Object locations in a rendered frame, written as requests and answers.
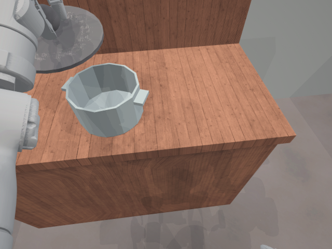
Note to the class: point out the robot left upper arm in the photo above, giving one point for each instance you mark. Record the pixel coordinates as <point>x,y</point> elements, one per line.
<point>19,123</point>

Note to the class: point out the pot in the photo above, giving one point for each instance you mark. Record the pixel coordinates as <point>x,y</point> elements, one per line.
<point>106,99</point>

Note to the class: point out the left robot hand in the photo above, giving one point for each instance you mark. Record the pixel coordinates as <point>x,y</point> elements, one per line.
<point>58,6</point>

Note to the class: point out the lid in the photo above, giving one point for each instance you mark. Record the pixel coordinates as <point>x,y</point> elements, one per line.
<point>79,37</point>

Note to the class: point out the robot left forearm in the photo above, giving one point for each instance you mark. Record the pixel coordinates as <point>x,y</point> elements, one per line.
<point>20,26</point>

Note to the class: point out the knob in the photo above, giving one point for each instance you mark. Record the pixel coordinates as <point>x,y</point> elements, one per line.
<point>51,16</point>

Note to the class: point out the table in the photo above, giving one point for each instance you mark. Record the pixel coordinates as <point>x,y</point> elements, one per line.
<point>208,123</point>

